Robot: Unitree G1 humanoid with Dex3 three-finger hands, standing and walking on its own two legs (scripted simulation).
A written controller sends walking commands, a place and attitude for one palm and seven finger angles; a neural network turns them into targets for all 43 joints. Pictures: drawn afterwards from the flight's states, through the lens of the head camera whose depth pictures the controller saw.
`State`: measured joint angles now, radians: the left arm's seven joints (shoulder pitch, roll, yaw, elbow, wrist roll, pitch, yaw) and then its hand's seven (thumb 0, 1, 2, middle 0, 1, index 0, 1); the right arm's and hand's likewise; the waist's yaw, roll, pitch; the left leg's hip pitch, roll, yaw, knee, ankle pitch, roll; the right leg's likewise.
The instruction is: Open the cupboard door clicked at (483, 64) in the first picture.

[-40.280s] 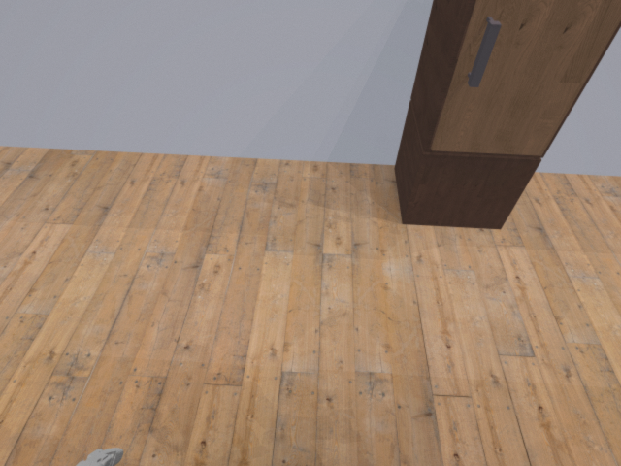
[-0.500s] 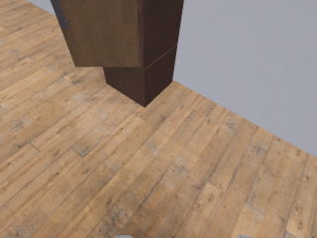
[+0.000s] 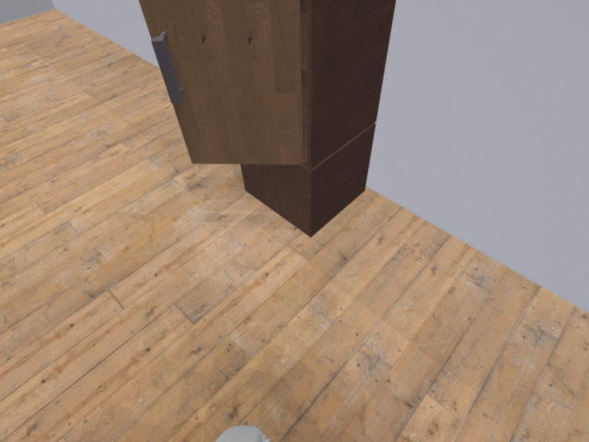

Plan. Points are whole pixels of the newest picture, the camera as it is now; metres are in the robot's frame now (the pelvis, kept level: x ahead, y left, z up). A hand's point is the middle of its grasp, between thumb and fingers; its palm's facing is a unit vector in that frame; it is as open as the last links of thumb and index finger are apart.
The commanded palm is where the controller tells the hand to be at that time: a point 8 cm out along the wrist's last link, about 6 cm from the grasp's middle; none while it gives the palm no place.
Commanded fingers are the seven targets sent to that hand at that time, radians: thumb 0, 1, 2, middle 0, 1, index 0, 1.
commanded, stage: take the last steps up to it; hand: left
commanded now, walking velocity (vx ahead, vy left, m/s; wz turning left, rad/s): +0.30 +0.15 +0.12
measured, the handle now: (170, 68) +1.00 +0.41 +0.02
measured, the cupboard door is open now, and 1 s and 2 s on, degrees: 41 41 41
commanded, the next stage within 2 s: come to a stop and stand still in 0.96 s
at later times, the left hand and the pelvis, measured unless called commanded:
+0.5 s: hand (135, 401) +0.21 +0.29 -0.17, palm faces +0.09 -0.97 -0.20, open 7.4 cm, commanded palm none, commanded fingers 0.00 0.90 0.90 -0.20 -0.30 -0.20 -0.30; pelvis +0.17 +0.10 +0.00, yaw +1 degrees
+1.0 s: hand (166, 315) +0.36 +0.28 -0.16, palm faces +0.05 -0.97 -0.22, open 7.2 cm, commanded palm none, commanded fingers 0.00 0.90 0.90 -0.20 -0.30 -0.20 -0.30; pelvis +0.35 +0.10 +0.01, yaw +0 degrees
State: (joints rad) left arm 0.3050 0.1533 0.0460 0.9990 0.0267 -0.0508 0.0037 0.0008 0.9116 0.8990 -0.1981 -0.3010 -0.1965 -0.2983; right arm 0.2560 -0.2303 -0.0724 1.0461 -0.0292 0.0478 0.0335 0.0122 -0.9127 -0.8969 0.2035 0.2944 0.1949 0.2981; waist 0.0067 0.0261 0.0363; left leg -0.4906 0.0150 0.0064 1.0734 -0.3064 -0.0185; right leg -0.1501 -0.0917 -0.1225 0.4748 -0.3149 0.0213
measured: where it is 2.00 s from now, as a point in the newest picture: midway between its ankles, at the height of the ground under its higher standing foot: (282, 390)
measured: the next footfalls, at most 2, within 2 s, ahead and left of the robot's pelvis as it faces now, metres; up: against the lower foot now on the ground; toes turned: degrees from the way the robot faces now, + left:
left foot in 0.26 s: +0.21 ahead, +0.20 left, +0.00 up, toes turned +11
right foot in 0.70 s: +0.35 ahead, +0.00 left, +0.00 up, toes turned -8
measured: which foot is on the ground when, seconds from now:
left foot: up 0.00-0.24, down 0.26-0.72, up 0.74-1.00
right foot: down 0.00-0.26, up 0.28-0.68, down 0.70-1.00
